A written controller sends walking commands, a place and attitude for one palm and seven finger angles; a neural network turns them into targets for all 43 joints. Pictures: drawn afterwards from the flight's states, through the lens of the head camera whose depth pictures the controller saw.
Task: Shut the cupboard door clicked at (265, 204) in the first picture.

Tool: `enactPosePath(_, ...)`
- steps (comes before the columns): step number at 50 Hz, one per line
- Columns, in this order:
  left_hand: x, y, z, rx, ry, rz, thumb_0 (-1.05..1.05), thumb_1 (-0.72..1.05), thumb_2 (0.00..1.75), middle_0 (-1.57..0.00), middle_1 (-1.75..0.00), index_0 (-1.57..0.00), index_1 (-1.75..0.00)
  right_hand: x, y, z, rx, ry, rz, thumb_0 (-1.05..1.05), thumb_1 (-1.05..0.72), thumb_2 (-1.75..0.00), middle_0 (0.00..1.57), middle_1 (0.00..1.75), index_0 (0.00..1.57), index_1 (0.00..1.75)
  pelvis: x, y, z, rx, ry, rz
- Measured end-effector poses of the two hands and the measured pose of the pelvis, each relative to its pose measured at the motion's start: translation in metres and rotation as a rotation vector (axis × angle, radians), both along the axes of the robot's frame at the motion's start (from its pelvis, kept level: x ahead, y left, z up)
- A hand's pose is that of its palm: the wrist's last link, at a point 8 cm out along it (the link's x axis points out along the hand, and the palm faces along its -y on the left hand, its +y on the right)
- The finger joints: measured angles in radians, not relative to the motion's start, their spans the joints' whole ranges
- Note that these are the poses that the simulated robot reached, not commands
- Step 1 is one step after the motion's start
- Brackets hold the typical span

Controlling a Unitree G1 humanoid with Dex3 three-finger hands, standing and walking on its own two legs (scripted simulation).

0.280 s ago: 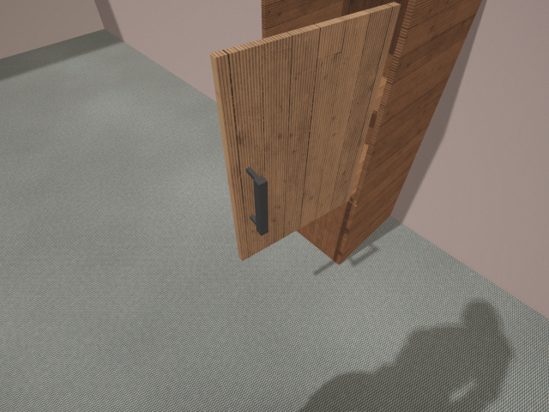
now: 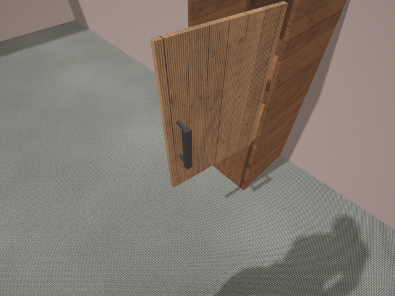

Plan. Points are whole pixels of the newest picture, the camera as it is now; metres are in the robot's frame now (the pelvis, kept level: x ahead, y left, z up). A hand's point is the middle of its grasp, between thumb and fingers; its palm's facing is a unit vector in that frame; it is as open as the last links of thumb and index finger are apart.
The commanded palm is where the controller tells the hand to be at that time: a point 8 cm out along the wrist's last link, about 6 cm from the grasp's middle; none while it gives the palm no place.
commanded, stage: look at it before walking up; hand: left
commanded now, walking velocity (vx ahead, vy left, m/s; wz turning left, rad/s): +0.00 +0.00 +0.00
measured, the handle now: (183, 145) +0.56 +0.08 -0.10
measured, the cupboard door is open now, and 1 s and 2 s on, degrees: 80 80 80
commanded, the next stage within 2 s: walk to a spot facing it in 0.56 s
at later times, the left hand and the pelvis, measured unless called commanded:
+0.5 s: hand out of the picture +0.00 +0.17 -0.18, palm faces +0.03 -0.98 -0.19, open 7.4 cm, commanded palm none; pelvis +0.00 +0.00 +0.00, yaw +0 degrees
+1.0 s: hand out of the picture +0.03 +0.18 -0.19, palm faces -0.06 -0.97 -0.22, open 7.4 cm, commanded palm none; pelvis -0.01 -0.01 -0.01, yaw -7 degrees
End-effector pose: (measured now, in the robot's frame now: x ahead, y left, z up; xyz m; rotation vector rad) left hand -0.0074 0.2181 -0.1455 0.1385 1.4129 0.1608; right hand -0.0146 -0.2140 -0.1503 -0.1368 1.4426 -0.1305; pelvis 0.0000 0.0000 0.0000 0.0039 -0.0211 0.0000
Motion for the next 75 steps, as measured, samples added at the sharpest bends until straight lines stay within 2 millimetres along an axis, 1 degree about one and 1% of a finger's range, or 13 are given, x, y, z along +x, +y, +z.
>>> enactPosePath(35,0.005,0.000,0.000,0.006,-0.007,0.001,0.00,0.91,0.90,-0.20,-0.30,-0.20,-0.30,0.008,-0.008,0.001,-0.011,-0.004,0.011,0.00,-0.91,-0.90,0.20,0.30,0.20,0.30,0.003,-0.004,0.000,-0.001,0.003,0.005)
enactPosePath(43,0.009,0.003,-0.005,0.002,0.023,-0.024,0.00,0.91,0.90,-0.20,-0.30,-0.20,-0.30,0.006,-0.010,-0.003,-0.030,-0.024,-0.057,0.00,-0.91,-0.90,0.20,0.30,0.20,0.30,-0.002,-0.003,-0.005,-0.001,0.010,-0.056)
enactPosePath(47,0.021,0.009,-0.008,0.011,0.023,-0.061,0.00,0.91,0.90,-0.20,-0.30,-0.20,-0.30,0.000,-0.015,-0.006,-0.048,-0.040,-0.102,0.00,-0.91,-0.90,0.20,0.30,0.20,0.30,-0.006,-0.004,-0.010,0.009,0.017,-0.097)
enactPosePath(51,0.043,0.011,-0.006,0.043,-0.003,-0.106,0.00,0.91,0.90,-0.20,-0.30,-0.20,-0.30,-0.010,-0.027,-0.012,-0.050,-0.048,-0.133,0.00,-0.91,-0.90,0.20,0.30,0.20,0.30,-0.010,-0.010,-0.015,0.028,0.015,-0.139)
enactPosePath(54,0.066,0.005,0.001,0.073,-0.051,-0.142,0.01,0.91,0.90,-0.20,-0.30,-0.20,-0.30,-0.017,-0.040,-0.020,-0.040,-0.045,-0.151,0.00,-0.91,-0.90,0.20,0.30,0.20,0.30,-0.010,-0.020,-0.018,0.028,0.013,-0.166)
enactPosePath(57,0.085,-0.003,0.003,0.108,-0.117,-0.181,0.00,0.91,0.90,-0.20,-0.30,-0.20,-0.30,-0.019,-0.058,-0.033,-0.030,-0.044,-0.179,0.00,-0.90,-0.90,0.20,0.30,0.20,0.30,-0.011,-0.034,-0.026,0.030,0.016,-0.190)
enactPosePath(60,0.092,-0.014,0.010,0.121,-0.128,-0.204,0.00,0.91,0.90,-0.20,-0.30,-0.20,-0.30,-0.010,-0.075,-0.026,-0.038,-0.060,-0.202,0.00,-0.91,-0.90,0.20,0.30,0.20,0.30,-0.013,-0.042,-0.020,0.032,0.017,-0.211)
enactPosePath(64,0.097,-0.028,0.017,0.115,-0.100,-0.255,0.00,0.91,0.90,-0.20,-0.30,-0.20,-0.30,0.012,-0.096,-0.007,-0.062,-0.145,-0.233,0.01,-0.91,-0.90,0.20,0.30,0.20,0.30,-0.012,-0.051,-0.008,0.055,0.039,-0.275)
enactPosePath(67,0.102,-0.038,0.020,0.100,-0.083,-0.297,0.00,0.91,0.90,-0.20,-0.30,-0.20,-0.30,0.029,-0.107,0.003,-0.084,-0.216,-0.262,0.01,-0.91,-0.90,0.20,0.30,0.20,0.30,-0.009,-0.053,-0.003,0.063,0.049,-0.321)
enactPosePath(71,0.110,-0.045,0.019,0.081,-0.076,-0.334,0.00,0.91,0.90,-0.20,-0.30,-0.20,-0.30,0.048,-0.116,0.012,-0.110,-0.285,-0.291,0.00,-0.91,-0.90,0.20,0.30,0.20,0.30,-0.003,-0.053,-0.001,0.056,0.053,-0.373)
enactPosePath(75,0.121,-0.046,0.015,0.065,-0.075,-0.366,0.00,0.91,0.90,-0.21,-0.30,-0.20,-0.30,0.062,-0.116,0.020,-0.130,-0.328,-0.314,0.00,-0.91,-0.90,0.20,0.30,0.20,0.30,0.004,-0.049,-0.002,0.048,0.053,-0.421)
